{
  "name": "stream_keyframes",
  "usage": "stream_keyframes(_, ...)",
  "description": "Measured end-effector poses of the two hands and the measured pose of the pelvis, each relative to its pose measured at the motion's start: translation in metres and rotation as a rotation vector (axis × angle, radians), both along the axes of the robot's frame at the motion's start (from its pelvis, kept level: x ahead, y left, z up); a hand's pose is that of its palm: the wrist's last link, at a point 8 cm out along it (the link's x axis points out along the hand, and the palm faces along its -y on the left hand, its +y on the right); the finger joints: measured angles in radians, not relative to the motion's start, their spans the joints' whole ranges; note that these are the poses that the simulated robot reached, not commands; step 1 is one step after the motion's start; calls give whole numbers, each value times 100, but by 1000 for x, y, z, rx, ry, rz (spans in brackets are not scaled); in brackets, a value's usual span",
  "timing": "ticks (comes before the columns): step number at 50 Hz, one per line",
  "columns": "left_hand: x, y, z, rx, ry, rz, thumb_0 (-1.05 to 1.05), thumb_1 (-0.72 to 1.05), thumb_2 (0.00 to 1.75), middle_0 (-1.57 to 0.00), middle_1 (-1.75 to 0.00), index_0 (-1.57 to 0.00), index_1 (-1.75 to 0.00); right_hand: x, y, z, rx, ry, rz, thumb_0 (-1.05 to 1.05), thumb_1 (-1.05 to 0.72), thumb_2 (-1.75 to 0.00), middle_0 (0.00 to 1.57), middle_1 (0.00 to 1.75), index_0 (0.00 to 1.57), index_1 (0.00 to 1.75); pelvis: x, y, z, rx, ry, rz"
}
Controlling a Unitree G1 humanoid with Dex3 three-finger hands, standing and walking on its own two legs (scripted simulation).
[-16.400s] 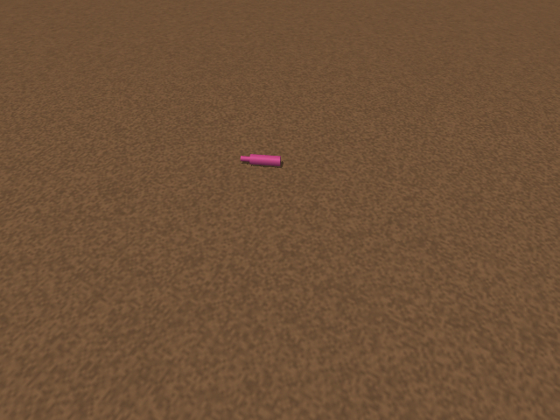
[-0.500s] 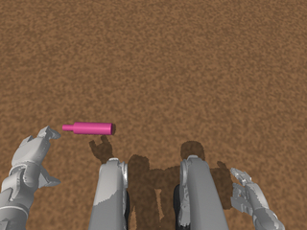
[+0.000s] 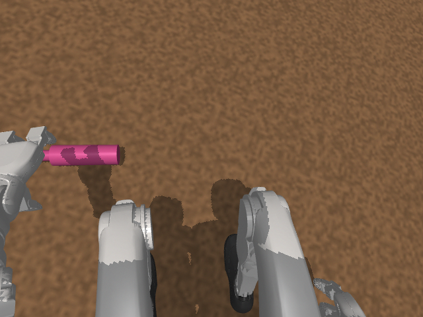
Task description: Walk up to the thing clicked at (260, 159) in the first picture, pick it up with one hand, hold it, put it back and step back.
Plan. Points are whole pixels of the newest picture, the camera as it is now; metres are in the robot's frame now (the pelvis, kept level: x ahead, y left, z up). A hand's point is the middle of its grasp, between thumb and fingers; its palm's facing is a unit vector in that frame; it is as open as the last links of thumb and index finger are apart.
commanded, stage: rise first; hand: left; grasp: from above
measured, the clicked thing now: (76, 155) +0.49 +0.31 -0.35
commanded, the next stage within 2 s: none
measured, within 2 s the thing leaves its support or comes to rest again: neither
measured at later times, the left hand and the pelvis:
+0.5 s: hand (45, 168) +0.41 +0.33 -0.20, palm faces -0.47 -0.05 -0.88, open 14.1 cm; pelvis +0.01 +0.00 -0.04, yaw -1 degrees
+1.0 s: hand (54, 165) +0.43 +0.32 -0.23, palm faces -0.47 -0.06 -0.88, open 14.1 cm; pelvis +0.01 +0.00 -0.06, yaw -1 degrees
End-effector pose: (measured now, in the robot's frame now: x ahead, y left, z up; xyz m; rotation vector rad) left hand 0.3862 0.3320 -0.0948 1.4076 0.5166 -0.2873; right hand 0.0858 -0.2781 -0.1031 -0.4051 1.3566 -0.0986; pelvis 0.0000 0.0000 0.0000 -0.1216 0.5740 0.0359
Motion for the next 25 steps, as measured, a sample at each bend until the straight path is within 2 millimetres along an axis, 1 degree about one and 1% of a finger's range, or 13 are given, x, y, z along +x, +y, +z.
stream_keyframes(5, 9, 0, -13, 24, -11, -37, 0, -52, 103, -7, -98, -7, -98, 0, 0, -8, -11, 12, 12, 1, -90, -90, 20, 30, 20, 30, 0, 2, -12, -7, -2, 0)
stream_keyframes(12, 20, -1, -29, 51, -16, -70, 0, -51, 101, -7, -97, -8, -97, 6, 1, -22, -8, 25, 32, 1, -90, -90, 20, 30, 20, 30, 2, 2, -25, -10, 0, -1)
stream_keyframes(18, 27, -2, -41, 65, -21, -92, 0, -50, 99, -8, -97, -9, -97, 9, 2, -32, -4, 45, 43, 1, -90, -90, 20, 30, 20, 30, 5, 1, -33, -10, 2, -4)
stream_keyframes(25, 33, -4, -52, 67, -30, -102, 0, -50, 99, -8, -98, -9, -98, 6, 1, -41, -4, 72, 48, 1, -91, -90, 20, 30, 20, 30, 9, 0, -42, -9, 7, -5)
